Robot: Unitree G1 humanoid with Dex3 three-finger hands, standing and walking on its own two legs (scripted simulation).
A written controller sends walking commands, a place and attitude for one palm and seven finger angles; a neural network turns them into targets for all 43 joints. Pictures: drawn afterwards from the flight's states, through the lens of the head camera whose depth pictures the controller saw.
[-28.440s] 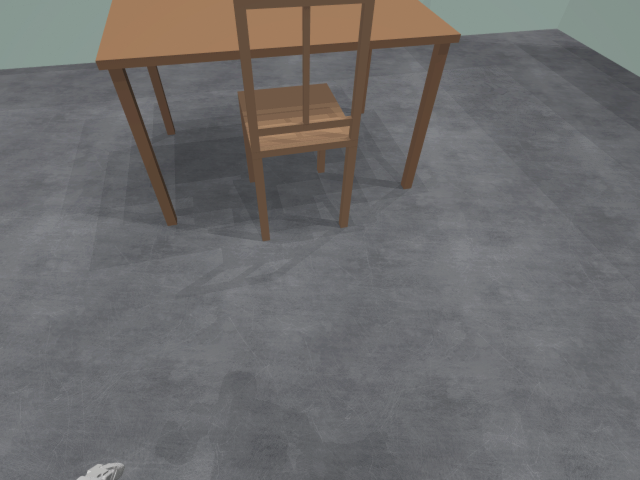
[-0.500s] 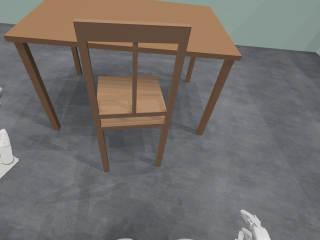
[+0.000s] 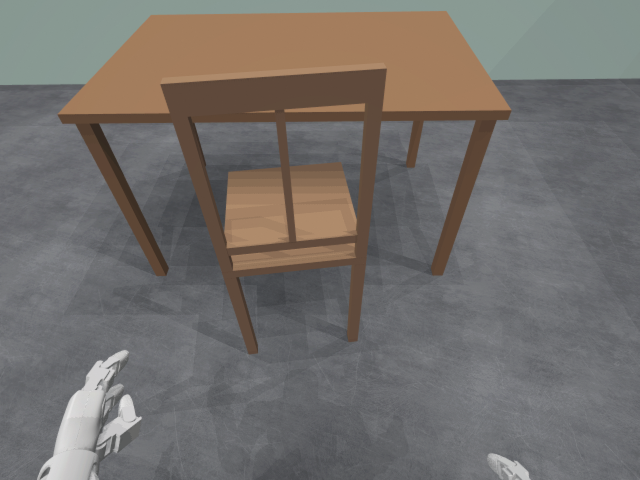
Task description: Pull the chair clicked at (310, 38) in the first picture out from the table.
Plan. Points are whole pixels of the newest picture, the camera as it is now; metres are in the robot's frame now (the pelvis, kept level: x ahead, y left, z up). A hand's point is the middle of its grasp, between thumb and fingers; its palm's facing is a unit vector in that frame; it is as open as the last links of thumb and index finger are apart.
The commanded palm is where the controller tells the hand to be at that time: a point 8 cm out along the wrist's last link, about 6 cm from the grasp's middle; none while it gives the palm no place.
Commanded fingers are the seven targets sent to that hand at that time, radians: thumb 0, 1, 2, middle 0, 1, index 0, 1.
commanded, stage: let the arm hang, fingers relaxed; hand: left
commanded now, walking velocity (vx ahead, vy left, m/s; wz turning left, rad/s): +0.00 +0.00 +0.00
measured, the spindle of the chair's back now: (286, 183) +0.69 +0.11 -0.04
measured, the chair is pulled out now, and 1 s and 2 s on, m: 0.13 0.13 0.13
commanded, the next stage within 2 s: look to check the result in 0.96 s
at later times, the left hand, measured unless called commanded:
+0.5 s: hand out of the picture -0.01 +0.16 -0.16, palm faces +0.00 -0.98 -0.21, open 7.3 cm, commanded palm none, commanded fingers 0.00 0.90 0.90 -0.20 -0.30 -0.20 -0.30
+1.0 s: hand out of the picture +0.01 +0.14 -0.16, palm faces +0.00 -0.98 -0.19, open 7.3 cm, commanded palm none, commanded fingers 0.00 0.90 0.90 -0.20 -0.30 -0.20 -0.30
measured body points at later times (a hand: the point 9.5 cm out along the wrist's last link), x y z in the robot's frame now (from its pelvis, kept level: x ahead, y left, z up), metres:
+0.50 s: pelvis +0.01 -0.02 +0.02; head +0.04 -0.02 +0.47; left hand -0.01 +0.21 -0.14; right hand +0.00 -0.24 -0.15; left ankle +0.03 +0.05 -0.73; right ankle -0.01 -0.10 -0.73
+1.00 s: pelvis +0.02 -0.02 +0.02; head +0.03 -0.03 +0.47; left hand +0.02 +0.19 -0.14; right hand -0.01 -0.24 -0.15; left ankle +0.03 +0.05 -0.73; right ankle -0.01 -0.10 -0.73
